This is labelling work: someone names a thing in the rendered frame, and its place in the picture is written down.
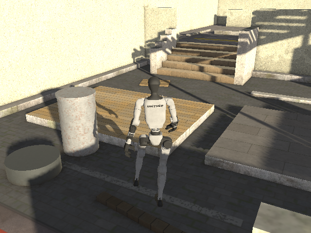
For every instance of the right robot upper arm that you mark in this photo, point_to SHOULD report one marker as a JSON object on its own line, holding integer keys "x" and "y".
{"x": 172, "y": 109}

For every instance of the left robot shin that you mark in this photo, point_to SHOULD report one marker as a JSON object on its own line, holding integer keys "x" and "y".
{"x": 138, "y": 165}

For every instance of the robot right hand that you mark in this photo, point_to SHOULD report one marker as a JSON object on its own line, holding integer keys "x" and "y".
{"x": 170, "y": 126}

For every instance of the robot left hand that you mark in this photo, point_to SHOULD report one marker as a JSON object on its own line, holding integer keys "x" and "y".
{"x": 126, "y": 147}

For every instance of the robot shin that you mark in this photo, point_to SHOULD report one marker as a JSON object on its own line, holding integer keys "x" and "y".
{"x": 138, "y": 165}
{"x": 161, "y": 183}

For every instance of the right robot shin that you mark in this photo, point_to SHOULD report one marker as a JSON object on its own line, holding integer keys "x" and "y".
{"x": 161, "y": 183}

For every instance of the left robot upper arm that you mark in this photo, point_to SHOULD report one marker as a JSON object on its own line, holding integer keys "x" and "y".
{"x": 137, "y": 110}

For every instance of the right robot forearm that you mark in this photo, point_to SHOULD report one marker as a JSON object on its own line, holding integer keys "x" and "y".
{"x": 175, "y": 123}

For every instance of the left robot forearm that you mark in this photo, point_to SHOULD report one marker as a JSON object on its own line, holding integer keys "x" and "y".
{"x": 131, "y": 133}

